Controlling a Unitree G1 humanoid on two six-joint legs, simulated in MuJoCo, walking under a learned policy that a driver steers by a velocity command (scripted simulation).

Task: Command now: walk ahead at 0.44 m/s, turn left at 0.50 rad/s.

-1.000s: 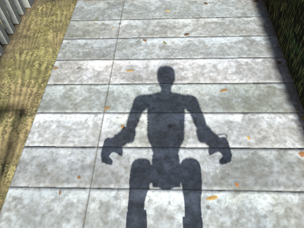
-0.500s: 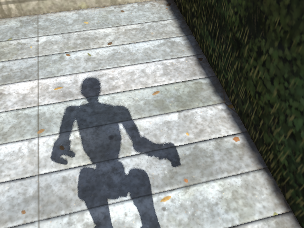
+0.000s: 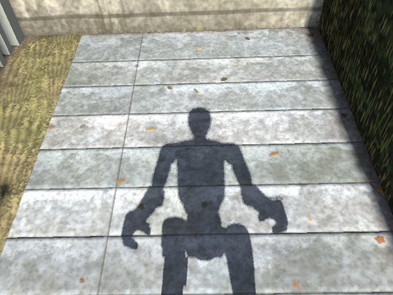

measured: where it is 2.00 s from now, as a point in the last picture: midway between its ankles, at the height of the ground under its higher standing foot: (201, 156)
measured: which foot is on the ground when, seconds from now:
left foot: up 0.00-0.22, down 0.24-0.78, up 0.80-1.00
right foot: down 0.00-0.26, up 0.28-0.76, down 0.78-1.00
